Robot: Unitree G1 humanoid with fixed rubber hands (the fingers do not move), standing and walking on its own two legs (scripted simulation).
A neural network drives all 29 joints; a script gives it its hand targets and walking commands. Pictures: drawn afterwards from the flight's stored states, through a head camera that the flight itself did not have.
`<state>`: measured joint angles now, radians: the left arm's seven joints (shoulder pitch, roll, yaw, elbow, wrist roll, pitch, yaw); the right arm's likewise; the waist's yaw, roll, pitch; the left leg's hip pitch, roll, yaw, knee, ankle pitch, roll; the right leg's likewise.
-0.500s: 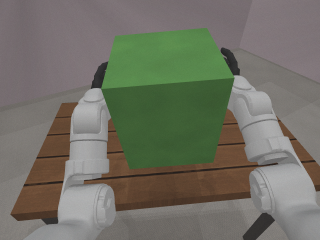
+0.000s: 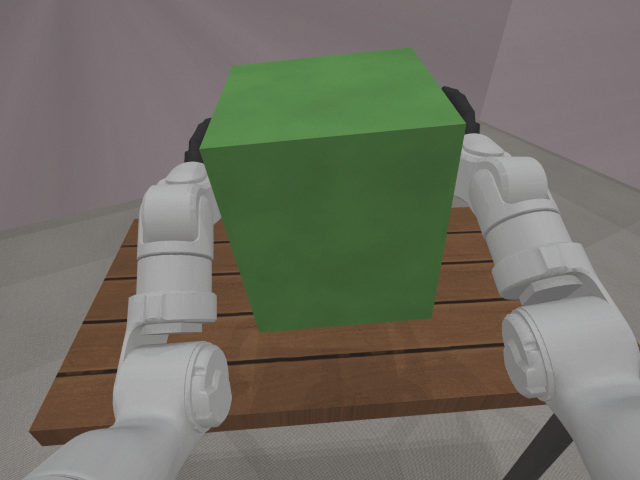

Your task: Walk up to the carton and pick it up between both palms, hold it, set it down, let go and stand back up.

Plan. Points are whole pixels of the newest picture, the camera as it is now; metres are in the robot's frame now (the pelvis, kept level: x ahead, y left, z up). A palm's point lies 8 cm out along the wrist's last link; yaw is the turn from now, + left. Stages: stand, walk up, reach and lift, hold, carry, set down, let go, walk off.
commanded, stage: reach and lift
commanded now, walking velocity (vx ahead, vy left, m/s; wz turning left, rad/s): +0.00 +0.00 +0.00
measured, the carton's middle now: (333, 193) +0.37 +0.00 +0.24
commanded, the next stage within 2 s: hold in 0.32 s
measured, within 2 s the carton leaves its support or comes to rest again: neither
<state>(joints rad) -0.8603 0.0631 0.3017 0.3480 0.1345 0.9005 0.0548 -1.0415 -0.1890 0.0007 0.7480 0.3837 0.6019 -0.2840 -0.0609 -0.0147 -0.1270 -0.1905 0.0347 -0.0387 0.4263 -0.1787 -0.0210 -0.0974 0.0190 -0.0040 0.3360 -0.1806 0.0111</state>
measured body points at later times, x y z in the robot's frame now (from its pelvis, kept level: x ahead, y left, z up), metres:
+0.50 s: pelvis +0.01 +0.00 +0.00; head -0.07 +0.02 +0.44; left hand +0.40 +0.15 +0.26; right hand +0.41 -0.15 +0.29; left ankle +0.04 +0.13 -0.74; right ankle +0.00 -0.13 -0.74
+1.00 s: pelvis +0.00 +0.00 +0.00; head -0.08 +0.02 +0.44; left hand +0.39 +0.16 +0.28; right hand +0.40 -0.14 +0.30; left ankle +0.04 +0.13 -0.74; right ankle +0.00 -0.13 -0.74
